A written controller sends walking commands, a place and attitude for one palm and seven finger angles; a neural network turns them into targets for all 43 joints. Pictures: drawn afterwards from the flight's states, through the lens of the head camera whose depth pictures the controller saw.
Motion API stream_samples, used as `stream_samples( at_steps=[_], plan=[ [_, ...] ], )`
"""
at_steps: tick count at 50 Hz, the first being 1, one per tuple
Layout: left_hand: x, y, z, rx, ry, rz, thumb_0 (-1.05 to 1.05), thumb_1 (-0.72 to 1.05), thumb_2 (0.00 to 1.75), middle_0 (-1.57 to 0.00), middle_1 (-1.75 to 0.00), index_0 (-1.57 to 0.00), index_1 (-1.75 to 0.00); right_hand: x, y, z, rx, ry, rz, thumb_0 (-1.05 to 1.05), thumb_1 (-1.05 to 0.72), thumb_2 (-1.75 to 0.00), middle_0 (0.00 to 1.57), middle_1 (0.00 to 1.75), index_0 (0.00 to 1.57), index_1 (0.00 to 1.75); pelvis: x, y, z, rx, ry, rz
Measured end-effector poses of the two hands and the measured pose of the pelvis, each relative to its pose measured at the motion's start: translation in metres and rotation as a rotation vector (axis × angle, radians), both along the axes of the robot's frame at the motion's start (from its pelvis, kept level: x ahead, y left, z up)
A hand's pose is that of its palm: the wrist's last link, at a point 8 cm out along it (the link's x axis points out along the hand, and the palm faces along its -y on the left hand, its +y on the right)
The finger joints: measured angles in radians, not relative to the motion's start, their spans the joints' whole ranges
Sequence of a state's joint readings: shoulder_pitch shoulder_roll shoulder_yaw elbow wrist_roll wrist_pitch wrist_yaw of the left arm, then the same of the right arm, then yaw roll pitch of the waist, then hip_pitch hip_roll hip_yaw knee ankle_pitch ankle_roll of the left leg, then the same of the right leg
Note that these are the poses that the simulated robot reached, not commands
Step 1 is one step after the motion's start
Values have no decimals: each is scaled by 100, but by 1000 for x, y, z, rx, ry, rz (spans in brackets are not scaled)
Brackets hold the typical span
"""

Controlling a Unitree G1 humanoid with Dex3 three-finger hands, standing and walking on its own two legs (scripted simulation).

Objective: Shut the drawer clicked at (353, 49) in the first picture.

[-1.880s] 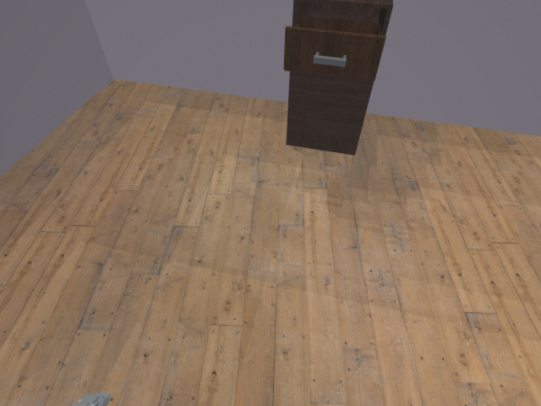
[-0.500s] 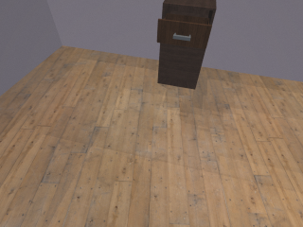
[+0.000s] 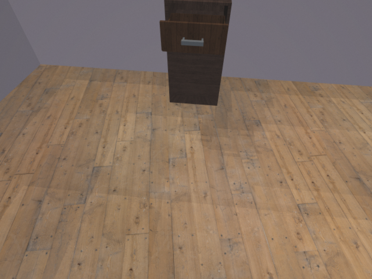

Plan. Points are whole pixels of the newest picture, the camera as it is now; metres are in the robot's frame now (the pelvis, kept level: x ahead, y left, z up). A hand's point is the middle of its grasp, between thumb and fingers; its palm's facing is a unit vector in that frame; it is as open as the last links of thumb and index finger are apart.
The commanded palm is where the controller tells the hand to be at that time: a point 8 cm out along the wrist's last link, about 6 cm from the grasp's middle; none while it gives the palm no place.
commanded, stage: walk to a spot facing it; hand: left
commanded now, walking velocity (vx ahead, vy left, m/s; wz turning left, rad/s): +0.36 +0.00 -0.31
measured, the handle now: (192, 41) +1.28 +0.05 -0.06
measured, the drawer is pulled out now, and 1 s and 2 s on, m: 0.30 0.30 0.30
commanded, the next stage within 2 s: turn to face it in 1.42 s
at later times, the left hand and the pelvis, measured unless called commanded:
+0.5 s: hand out of the picture +0.13 +0.20 -0.19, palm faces -0.01 -0.99 -0.14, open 7.4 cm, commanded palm none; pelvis +0.20 +0.03 -0.01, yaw -7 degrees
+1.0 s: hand (168, 152) +0.56 +0.10 -0.16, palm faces -0.29 -0.94 -0.19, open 7.4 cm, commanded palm none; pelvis +0.39 -0.04 -0.01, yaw -16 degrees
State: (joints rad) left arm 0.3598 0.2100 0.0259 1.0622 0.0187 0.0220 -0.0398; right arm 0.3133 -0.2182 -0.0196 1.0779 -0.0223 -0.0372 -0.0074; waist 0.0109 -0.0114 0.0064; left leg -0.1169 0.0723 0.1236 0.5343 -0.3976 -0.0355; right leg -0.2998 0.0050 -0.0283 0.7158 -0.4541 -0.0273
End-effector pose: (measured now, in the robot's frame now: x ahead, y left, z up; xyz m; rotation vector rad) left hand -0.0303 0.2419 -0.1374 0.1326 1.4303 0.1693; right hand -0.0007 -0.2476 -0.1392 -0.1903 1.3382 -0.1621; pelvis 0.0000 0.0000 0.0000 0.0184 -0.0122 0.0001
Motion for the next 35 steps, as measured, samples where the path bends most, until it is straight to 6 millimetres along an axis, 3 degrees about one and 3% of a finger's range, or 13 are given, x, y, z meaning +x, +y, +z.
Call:
stream_samples(
  at_steps=[4,7,10,15,22,24,26,30,35],
  plan=[
    [29,-19,-6,-1,-61,8,1,91,90,-20,-29,-20,-30,-14,-5,-12,23,117,-29,0,-91,-89,21,30,20,30,22,-13,-8,-18,-9,6],
    [39,-31,0,-4,-63,27,1,91,90,-20,-29,-20,-30,7,-6,-5,29,130,-32,1,-91,-89,21,30,20,30,40,-16,0,-21,-8,-4],
    [45,-40,7,-21,-13,16,1,91,90,-20,-29,-20,-30,49,-4,3,36,56,-46,1,-91,-89,20,30,20,30,59,-15,8,-17,3,-24],
    [63,-43,10,-51,68,-6,1,90,90,-20,-29,-20,-30,135,7,14,52,-103,-57,1,-91,-89,20,30,20,30,97,-9,13,-21,16,-60],
    [117,-16,-8,-60,123,4,1,90,90,-20,-30,-20,-30,261,36,17,43,-255,-5,1,-91,-89,20,30,20,30,167,15,-1,-36,8,-91],
    [141,-2,-20,-61,137,-10,1,90,90,-20,-30,-20,-30,287,41,12,19,-306,-11,0,-91,-89,20,30,20,30,189,25,-13,-44,5,-117],
    [173,11,-25,-52,126,-43,1,90,90,-20,-29,-20,-30,296,46,13,7,-318,-39,0,-91,-89,20,30,20,30,204,30,-14,-29,-9,-138],
    [261,27,-16,-28,14,-115,1,91,90,-20,-29,-20,-29,284,54,17,4,-242,-121,0,-91,-89,21,30,20,30,234,34,-1,-17,-13,-169],
    [370,24,5,-21,-152,-184,1,91,90,-19,-29,-20,-29,258,41,23,-33,-117,-218,-2,-96,-89,21,30,20,30,273,34,12,-9,3,-199]
  ],
)
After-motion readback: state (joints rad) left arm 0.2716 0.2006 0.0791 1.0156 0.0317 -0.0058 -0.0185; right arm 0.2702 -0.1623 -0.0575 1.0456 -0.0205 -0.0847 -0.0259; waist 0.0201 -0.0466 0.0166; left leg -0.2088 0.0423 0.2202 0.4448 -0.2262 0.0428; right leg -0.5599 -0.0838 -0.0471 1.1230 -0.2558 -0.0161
